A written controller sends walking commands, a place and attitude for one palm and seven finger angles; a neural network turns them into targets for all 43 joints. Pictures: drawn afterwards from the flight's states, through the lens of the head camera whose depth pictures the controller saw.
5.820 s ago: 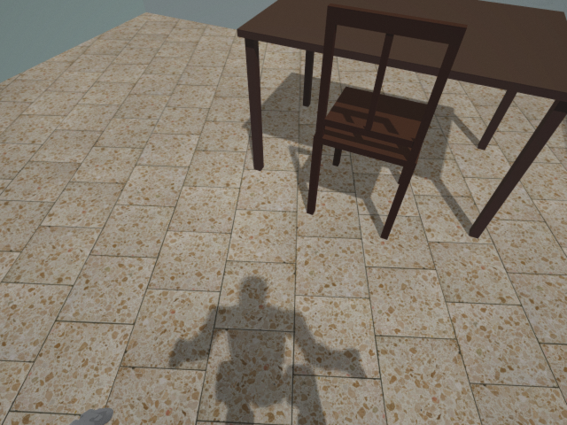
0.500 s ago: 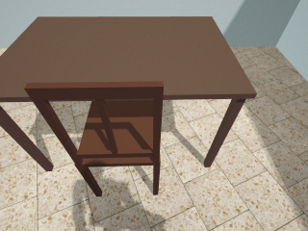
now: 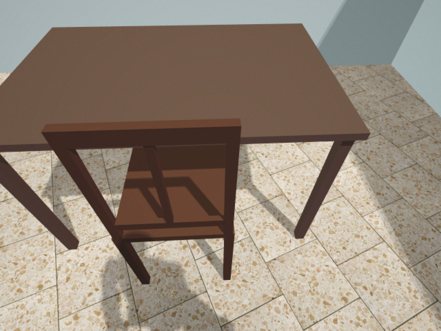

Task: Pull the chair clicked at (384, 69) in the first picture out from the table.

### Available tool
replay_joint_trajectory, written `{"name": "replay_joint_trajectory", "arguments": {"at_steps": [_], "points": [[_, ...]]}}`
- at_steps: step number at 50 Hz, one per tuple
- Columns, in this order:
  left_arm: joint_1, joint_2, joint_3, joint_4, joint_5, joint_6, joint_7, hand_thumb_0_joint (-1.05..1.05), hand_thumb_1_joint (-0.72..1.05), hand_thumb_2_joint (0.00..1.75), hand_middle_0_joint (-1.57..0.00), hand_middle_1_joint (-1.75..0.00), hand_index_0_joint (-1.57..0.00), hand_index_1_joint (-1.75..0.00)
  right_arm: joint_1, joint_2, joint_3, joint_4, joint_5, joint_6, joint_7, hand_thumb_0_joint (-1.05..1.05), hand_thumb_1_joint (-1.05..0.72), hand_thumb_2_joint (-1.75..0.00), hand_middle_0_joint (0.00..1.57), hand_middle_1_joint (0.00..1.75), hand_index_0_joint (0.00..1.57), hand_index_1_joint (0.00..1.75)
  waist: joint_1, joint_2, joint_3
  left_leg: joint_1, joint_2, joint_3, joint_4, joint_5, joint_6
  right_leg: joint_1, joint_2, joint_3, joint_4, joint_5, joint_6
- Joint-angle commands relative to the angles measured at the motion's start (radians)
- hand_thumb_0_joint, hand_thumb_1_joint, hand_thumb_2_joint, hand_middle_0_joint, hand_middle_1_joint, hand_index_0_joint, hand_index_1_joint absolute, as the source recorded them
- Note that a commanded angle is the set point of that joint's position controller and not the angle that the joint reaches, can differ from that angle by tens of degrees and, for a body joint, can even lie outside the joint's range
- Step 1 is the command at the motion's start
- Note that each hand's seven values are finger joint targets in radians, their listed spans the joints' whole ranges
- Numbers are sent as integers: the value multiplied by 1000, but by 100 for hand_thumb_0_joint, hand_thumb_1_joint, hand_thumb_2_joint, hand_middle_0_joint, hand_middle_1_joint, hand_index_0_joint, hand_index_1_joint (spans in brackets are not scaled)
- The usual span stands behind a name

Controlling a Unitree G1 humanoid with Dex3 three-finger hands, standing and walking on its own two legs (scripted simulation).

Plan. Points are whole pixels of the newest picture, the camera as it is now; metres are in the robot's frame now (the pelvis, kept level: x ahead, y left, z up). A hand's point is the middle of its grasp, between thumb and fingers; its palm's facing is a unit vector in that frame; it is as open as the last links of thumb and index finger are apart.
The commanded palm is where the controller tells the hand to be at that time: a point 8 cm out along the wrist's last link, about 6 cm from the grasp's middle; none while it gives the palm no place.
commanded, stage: look again from close up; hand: left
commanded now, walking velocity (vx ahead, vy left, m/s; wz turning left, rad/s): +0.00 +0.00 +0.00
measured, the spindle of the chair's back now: (161, 188) +0.45 +0.18 -0.08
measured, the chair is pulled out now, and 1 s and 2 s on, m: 0.00 0.00 0.00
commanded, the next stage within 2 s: shuffle to correct the standing spot in 1.02 s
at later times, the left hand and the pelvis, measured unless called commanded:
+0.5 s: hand out of the picture -0.02 +0.21 -0.19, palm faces +0.01 -0.98 -0.17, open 7.4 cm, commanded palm none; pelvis -0.04 +0.04 -0.01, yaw +0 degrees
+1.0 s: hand out of the picture -0.10 +0.23 -0.18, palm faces +0.02 -0.99 -0.16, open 7.4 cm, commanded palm none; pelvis -0.05 +0.06 +0.00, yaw +0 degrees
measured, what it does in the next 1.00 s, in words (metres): shifts its weight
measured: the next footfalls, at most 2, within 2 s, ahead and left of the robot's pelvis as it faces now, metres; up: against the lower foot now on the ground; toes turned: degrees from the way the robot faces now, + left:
right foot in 1.84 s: +0.06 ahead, -0.11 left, +0.00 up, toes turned +6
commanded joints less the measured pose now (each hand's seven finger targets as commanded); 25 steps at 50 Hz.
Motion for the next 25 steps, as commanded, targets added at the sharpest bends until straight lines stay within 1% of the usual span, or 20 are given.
{"name": "replay_joint_trajectory", "arguments": {"at_steps": [1,2,3,4,5,6,7,8,9,10,11,12,13,14,16,18,19,21,23,25], "points": [[108,89,12,-5,3,-6,11,0,90,90,-20,-30,-20,-30,51,-98,-14,-26,2,-17,-6,0,-90,-90,20,30,20,30,6,-10,27,97,102,-118,-29,276,26,-138,-105,65,-62,316,6],[108,87,11,-4,2,-6,11,0,90,90,-20,-30,-20,-30,51,-98,-14,-24,2,-17,-6,0,-90,-90,20,30,20,30,7,-7,30,100,103,-119,-31,266,27,-146,-105,66,-64,304,5],[145,102,-4,-25,33,-60,46,0,90,90,-20,-30,-20,-30,-31,-124,-14,-112,7,-46,15,0,-90,-90,20,30,20,30,27,-12,76,12,87,-49,242,373,8,-251,-146,134,-50,806,50],[125,165,17,-53,24,-56,47,0,90,90,-20,-30,-20,-30,-10,-98,-20,-144,5,-35,18,0,-90,-90,20,30,20,30,-9,-58,60,-66,52,-39,222,175,9,-140,-172,123,12,1038,37],[132,143,11,-73,13,-62,42,0,90,90,-20,-30,-20,-30,75,-77,-20,-143,-5,-41,16,0,-90,-90,20,30,20,30,-28,-139,-58,-68,41,-40,170,52,30,-50,-178,108,102,1081,12],[108,126,8,-93,6,-60,38,0,90,90,-20,-30,-20,-30,99,-94,-28,-147,-9,-44,13,0,-90,-90,20,30,20,30,-39,-160,-143,-28,34,-47,175,114,43,-15,-154,74,159,1078,-9],[104,122,11,-109,4,-57,36,0,90,90,-20,-30,-20,-30,98,-103,-34,-147,-3,-42,9,0,-90,-90,20,30,20,30,-34,-121,-155,-3,47,-61,181,181,49,-46,-138,72,169,963,-15],[111,119,13,-117,5,-53,34,0,90,90,-20,-30,-20,-30,89,-106,-35,-148,-1,-40,7,0,-90,-90,20,30,20,30,-24,-68,-125,1,60,-75,189,236,52,-90,-126,76,159,856,-17],[119,122,14,-128,10,-44,33,0,90,90,-20,-30,-20,-30,81,-107,-33,-157,-2,-37,7,0,-90,-90,20,30,20,30,-14,-37,-83,-6,67,-70,195,274,51,-119,-118,76,149,783,-18],[128,117,16,-125,9,-40,31,0,90,90,-20,-30,-20,-30,61,-103,-32,-162,0,-31,7,0,-90,-90,20,30,20,30,-6,-22,-33,-26,72,-79,192,244,47,-157,-115,82,123,683,-19],[125,119,14,-126,10,-33,28,0,90,90,-20,-30,-20,-30,39,-100,-31,-168,4,-24,9,0,-90,-90,20,30,20,30,-4,-24,16,-51,71,-89,176,190,43,-191,-110,89,96,569,-22],[115,116,14,-131,13,-28,26,0,90,90,-20,-30,-20,-30,27,-103,-33,-175,4,-20,12,0,-90,-90,20,30,20,30,-6,-21,48,-62,71,-98,158,157,41,-221,-102,89,81,458,-25],[102,118,12,-139,14,-24,24,0,90,90,-20,-30,-20,-30,23,-107,-35,-176,3,-17,14,0,-90,-90,20,30,20,30,-8,2,62,-67,74,-106,139,124,40,-243,-93,91,70,339,-26],[104,119,12,-146,19,-19,23,0,90,90,-20,-30,-20,-30,23,-113,-33,-178,0,-17,16,0,-90,-90,20,30,20,30,-3,3,67,-68,78,-115,130,128,45,-240,-83,85,64,283,-25],[94,122,11,-153,17,-13,19,0,90,90,-20,-30,-20,-30,16,-126,-35,-185,0,-15,19,0,-90,-90,20,30,20,30,-5,18,76,-82,77,-136,95,37,48,-260,-74,87,51,127,-25],[91,124,10,-158,18,-10,16,0,90,90,-20,-30,-20,-30,9,-133,-37,-193,-2,-14,21,0,-90,-90,20,30,20,30,-4,60,78,-91,81,-157,62,-25,51,-273,-65,80,47,38,-23],[95,124,8,-164,21,-7,15,0,90,90,-20,-30,-20,-30,8,-135,-36,-195,-3,-14,21,0,-90,-90,20,30,20,30,2,63,87,-101,89,-170,40,-42,58,-268,-59,74,45,24,-22],[98,126,8,-165,20,-7,13,0,90,90,-20,-30,-20,-30,7,-145,-39,-204,-3,-14,23,0,-90,-90,20,30,20,30,1,47,56,-91,91,-184,19,-79,58,-262,-57,66,51,8,-16],[97,126,7,-167,20,-7,11,0,90,90,-20,-30,-20,-30,11,-153,-39,-206,-3,-17,24,0,-90,-90,20,30,20,30,0,51,27,-72,102,-201,-8,-81,62,-254,-56,50,63,13,-8],[113,124,7,-166,20,-6,9,0,90,90,-20,-30,-20,-30,6,-160,-39,-208,-1,-18,25,0,-90,-90,20,30,20,30,7,60,22,-78,112,-220,-45,-126,69,-243,-52,36,64,4,-2]]}}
